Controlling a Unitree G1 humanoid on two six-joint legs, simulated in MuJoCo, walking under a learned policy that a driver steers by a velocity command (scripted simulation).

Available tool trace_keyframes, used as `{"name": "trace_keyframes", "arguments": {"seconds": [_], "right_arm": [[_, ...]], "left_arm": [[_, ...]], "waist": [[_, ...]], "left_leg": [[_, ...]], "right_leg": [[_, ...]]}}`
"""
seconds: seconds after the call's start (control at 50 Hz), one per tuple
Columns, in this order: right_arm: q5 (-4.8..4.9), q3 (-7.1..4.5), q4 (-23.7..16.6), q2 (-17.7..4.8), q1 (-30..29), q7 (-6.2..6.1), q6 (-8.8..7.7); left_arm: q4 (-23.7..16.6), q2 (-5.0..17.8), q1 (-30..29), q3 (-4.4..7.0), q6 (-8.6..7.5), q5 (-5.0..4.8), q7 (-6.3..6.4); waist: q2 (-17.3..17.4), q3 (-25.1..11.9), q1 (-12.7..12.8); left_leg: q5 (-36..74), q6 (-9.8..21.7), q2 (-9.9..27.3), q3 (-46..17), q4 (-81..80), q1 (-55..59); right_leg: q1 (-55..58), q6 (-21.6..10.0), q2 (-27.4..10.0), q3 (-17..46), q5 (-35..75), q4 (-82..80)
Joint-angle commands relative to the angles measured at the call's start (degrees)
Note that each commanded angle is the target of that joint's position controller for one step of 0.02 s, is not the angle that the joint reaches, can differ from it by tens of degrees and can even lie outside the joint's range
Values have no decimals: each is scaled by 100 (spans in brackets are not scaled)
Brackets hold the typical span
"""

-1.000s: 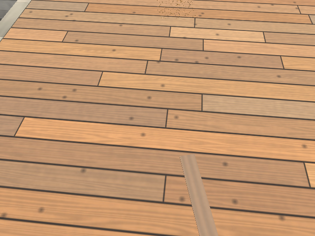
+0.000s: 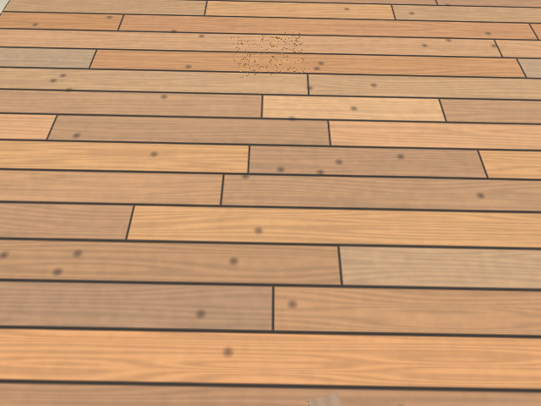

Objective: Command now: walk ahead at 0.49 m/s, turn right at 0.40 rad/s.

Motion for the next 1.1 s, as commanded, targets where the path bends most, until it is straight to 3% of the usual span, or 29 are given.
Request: {"name": "trace_keyframes", "arguments": {"seconds": [0.02, 0.08, 0.14, 0.26, 0.32, 0.34, 0.36, 0.38, 0.4, 0.42, 0.44, 0.46, 0.48, 0.5, 0.54, 0.6, 0.68, 0.76, 0.82, 0.84, 0.86, 0.88, 0.9, 0.92, 0.94, 0.96, 0.98, 1.02, 1.1], "right_arm": [[-38, -107, -229, -589, -213, -83, -129], [-69, -136, -180, -704, 20, -209, -95], [-43, -151, -201, -819, 180, -297, -55], [83, -238, -102, -1007, 838, -339, 159], [152, -310, -240, -1245, 616, -360, 267], [166, -327, -294, -1327, 515, -368, 313], [201, -316, -354, -1356, 369, -365, 342], [129, -270, -465, -1263, 369, -368, 300], [-65, 18, -770, -238, 888, -251, 115], [232, -13, -967, -631, 268, -165, -185], [429, -75, -1119, -865, -333, -125, -320], [350, -61, -1089, -852, -362, -152, -367], [181, -117, -997, -908, -318, -199, -337], [123, -172, -982, -975, -169, -203, -251], [56, -189, -1050, -881, -123, -204, -94], [-29, -120, -1300, -690, -720, -237, -3], [42, -25, -1552, -529, -1531, -158, -37], [120, -80, -1750, -787, -1803, -65, -114], [87, -118, -1606, -930, -1283, 20, -209], [40, -193, -1454, -1073, -785, 4, -228], [-42, -255, -1324, -1286, 4, -11, -240], [-106, -385, -1178, -1777, 817, -12, -204], [86, -382, -945, -1656, 1101, 70, -142], [224, -242, -1066, -1183, 749, 77, -108], [173, -172, -1199, -992, 377, 58, -40], [105, -130, -1249, -938, 141, 63, -2], [71, -94, -1284, -868, 49, 53, 0], [78, -76, -1269, -843, 102, 22, 15], [182, -195, -1221, -1189, 358, -132, 78]], "left_arm": [[-205, 157, 395, 104, 157, 27, 38], [-417, 206, -100, 147, 125, 89, -31], [-614, 134, -639, 107, 68, 117, -163], [-1202, 12, -1700, -14, 57, 105, -409], [-1367, 283, -1421, 98, 77, 74, -489], [-1300, 495, -899, 205, 83, 47, -490], [-1114, 815, -31, 381, 79, 29, -449], [-905, 1336, 876, 604, 128, 43, -318], [-917, 1910, 802, 667, 100, 34, -274], [-1043, 1532, 1131, 529, 37, 159, -288], [-1002, 1138, 944, 427, -27, 201, -286], [-1097, 872, 496, 349, -75, 150, -283], [-1233, 647, -6, 277, -86, 137, -282], [-1346, 529, -253, 224, -99, 183, -256], [-1392, 645, -264, 230, -111, 161, -195], [-1375, 935, 27, 301, -116, 135, -73], [-1337, 938, 371, 308, -48, 101, -28], [-1266, 865, 662, 293, 10, 61, -13], [-1235, 826, 660, 269, 46, 154, 27], [-1269, 749, 613, 233, 49, 176, 11], [-1359, 575, 556, 144, 40, 233, -15], [-1389, 276, 1332, 50, -29, 196, -18], [-1343, 344, 1599, 5, -104, 92, -46], [-1439, 828, 944, 93, -150, 39, -66], [-1601, 884, 241, 86, -192, 85, -74], [-1718, 803, -132, 81, -233, 204, -67], [-1756, 760, -163, 104, -253, 293, -56], [-1792, 570, -31, 80, -251, 317, -54], [-2008, 295, -649, -49, -241, 309, -54]], "waist": [[637, 7, 255], [509, 134, 172], [429, 222, 29], [349, 488, -333], [692, 68, 22], [807, -259, 342], [769, -733, 836], [275, -1264, 1191], [-1197, -1699, 402], [-627, -2400, 761], [-340, -1583, 845], [103, -1123, 566], [313, -804, 289], [250, -707, 75], [269, -552, -84], [171, -291, 42], [-181, -180, 405], [-328, -222, 484], [-575, -321, 242], [-548, -572, 2], [-306, -1270, -349], [1058, -2193, -241], [2179, -2319, -222], [1371, -1386, -343], [756, -819, -374], [392, -375, -248], [405, -303, -87], [687, -417, 77], [708, -386, -35]], "left_leg": [[115, 703, 1640, -1057, -1643, -65], [446, 676, 1621, -643, -1679, 306], [713, 571, 1555, -157, -1699, 559], [1592, 509, 1859, 317, -1188, 1839], [4285, 344, 1894, 567, -184, 2053], [5123, 274, 1846, 625, 612, 1993], [5112, 99, 1659, 727, 1786, 1597], [3455, -202, 1419, 722, 3523, 222], [-2246, -560, 192, 94, 5575, -2424], [-2551, -438, -56, -1268, 6219, -3183], [-1988, -245, 268, -1368, 6071, -3734], [-1454, -153, 556, -1377, 5541, -3509], [-1183, -189, 746, -1356, 5034, -3011], [-1014, -246, 874, -1400, 4738, -2544], [-881, -427, 899, -1309, 4193, -2238], [-50, -667, 742, -1124, 2992, -2292], [1396, -651, 299, -989, 1226, -1763], [1263, -512, 187, -1217, 614, -1625], [814, -198, 212, -1019, 480, -1278], [745, -1, 109, -876, 365, -613], [910, 361, 620, -1372, 638, 665], [543, 1302, 1761, -3536, 563, 2760], [-944, 1806, 2340, -5619, -436, 3422], [-1839, 1504, 2151, -5306, -578, 2898], [-1615, 1264, 1870, -4496, -616, 2093], [-932, 1193, 1619, -3945, -723, 1299], [-299, 1126, 1431, -3613, -792, 886], [473, 1122, 1160, -3187, -903, 554], [950, 1087, 964, -2596, -1026, 50]], "right_leg": [[-428, 14, -371, 390, 594, -180], [-1004, 112, -290, 470, 1456, -991], [-986, 150, -207, 99, 2085, -1945], [-1350, -21, -52, -506, 1555, -2962], [-362, -303, 447, -1011, 690, -3061], [351, -446, 704, -1144, 446, -3066], [1628, -657, 963, -1153, 780, -3495], [3392, -972, 481, -107, 716, -3744], [5264, -2043, -1007, 3154, 165, -4153], [5709, -2271, -1405, 4635, -386, -5148], [5299, -1895, -1241, 3736, 114, -5240], [4412, -1651, -980, 2922, 660, -5178], [3478, -1478, -726, 2292, 1232, -5231], [2879, -1433, -577, 1964, 1627, -5354], [2295, -1427, -441, 1678, 2040, -5529], [1829, -1321, -201, 1234, 2345, -5627], [1595, -933, 144, 988, 1652, -5474], [2197, -801, -129, 1589, 1198, -4959], [2781, -674, -403, 1647, 1971, -4459], [2832, -554, -174, 1462, 2868, -3881], [2402, -380, 115, 1152, 2818, -2647], [685, 62, 863, 609, 1240, -550], [-749, 247, 1141, 521, -1586, 551], [-1420, 181, 728, 683, -1333, 949], [-1448, 136, 502, 494, -843, 817], [-1325, 126, 344, 364, -547, 389], [-1023, 135, 179, 363, -308, -94], [-563, 230, 125, 240, -247, -780], [-108, 496, 295, 5, 595, -2431]]}}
